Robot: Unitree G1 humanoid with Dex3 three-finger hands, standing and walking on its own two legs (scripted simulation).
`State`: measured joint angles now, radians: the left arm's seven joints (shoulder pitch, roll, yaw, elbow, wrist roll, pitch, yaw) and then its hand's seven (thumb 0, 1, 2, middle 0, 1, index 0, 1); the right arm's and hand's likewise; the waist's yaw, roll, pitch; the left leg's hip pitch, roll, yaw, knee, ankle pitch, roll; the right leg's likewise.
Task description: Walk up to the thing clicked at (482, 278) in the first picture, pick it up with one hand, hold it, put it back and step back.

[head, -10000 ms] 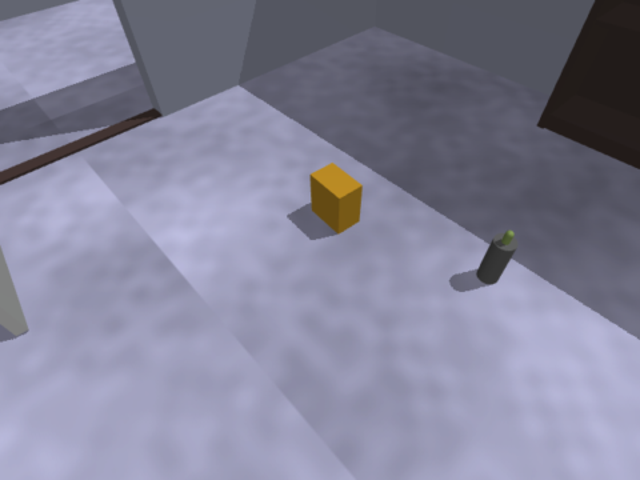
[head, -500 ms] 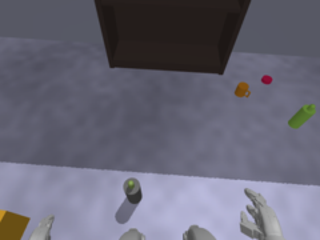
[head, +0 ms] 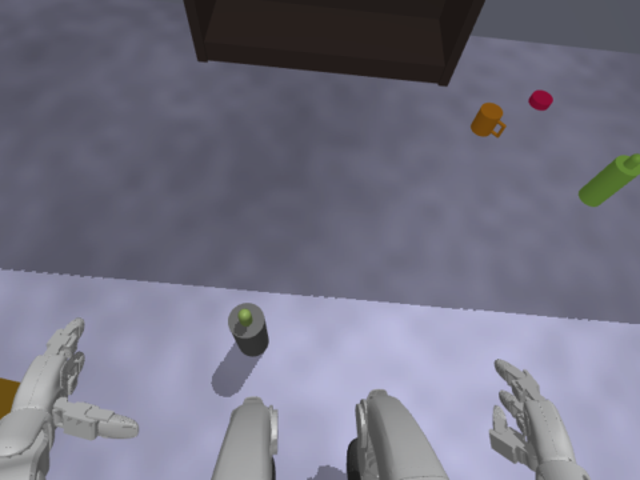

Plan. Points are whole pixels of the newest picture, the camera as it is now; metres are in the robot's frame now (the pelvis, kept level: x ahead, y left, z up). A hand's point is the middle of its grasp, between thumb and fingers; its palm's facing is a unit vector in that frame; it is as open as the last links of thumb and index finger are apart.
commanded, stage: go down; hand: left
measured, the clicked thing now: (249, 329) +0.43 +0.14 -0.51
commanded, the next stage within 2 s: approach in 1.66 s
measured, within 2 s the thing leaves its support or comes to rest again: neither
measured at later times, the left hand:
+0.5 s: hand (108, 335) +0.33 +0.31 -0.16, palm faces -0.01 -0.99 -0.16, open 17.2 cm
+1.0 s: hand (114, 316) +0.37 +0.32 -0.19, palm faces -0.03 -0.99 -0.12, open 17.6 cm
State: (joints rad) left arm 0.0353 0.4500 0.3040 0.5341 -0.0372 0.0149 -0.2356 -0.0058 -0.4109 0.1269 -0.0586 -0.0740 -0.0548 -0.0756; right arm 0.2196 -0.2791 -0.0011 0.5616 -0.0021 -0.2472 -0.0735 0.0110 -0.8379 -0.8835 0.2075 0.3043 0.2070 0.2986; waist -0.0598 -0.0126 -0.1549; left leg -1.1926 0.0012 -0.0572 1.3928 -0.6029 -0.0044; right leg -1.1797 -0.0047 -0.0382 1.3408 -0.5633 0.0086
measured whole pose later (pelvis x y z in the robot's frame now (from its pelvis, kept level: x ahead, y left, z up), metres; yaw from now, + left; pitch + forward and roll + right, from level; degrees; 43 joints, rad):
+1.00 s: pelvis -0.05 +0.00 -0.18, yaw -2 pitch +33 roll -5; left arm -0.59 0.76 0.61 1.04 -0.11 -0.33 -0.62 -0.01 -0.57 0.06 -0.04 -0.06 -0.05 -0.05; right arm 0.17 -0.33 0.09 0.66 -0.02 -0.17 -0.02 0.01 -0.88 -0.90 0.21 0.30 0.21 0.30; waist -0.12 0.00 -0.16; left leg -1.91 -0.01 -0.09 2.01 -0.68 -0.01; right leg -1.89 -0.01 -0.06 1.94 -0.63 0.00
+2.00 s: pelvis -0.06 +0.00 -0.24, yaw -4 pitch +33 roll -6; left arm -0.78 0.89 0.66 1.20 -0.17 -0.45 -0.70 -0.01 -0.60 0.01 -0.06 -0.08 -0.07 -0.06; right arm 0.17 -0.37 0.14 0.66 -0.05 -0.17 0.01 0.01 -0.89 -0.89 0.21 0.30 0.21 0.30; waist -0.17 -0.02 -0.10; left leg -2.10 -0.02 -0.11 2.21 -0.69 -0.01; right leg -2.06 0.00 -0.07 2.11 -0.63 0.01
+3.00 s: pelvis -0.08 +0.02 -0.34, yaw -12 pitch +16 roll -16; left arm -0.70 0.76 0.40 1.39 -0.08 -1.01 -0.22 -0.02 -0.61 0.08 -0.11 -0.17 -0.15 -0.14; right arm -0.08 -0.40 0.44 0.59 -0.31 -0.02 0.15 0.00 -0.91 -0.90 0.21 0.31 0.21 0.30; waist -0.31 -0.20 0.24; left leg -2.22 -0.03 -0.29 2.61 -0.69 0.00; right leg -2.11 0.04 -0.22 2.36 -0.57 0.06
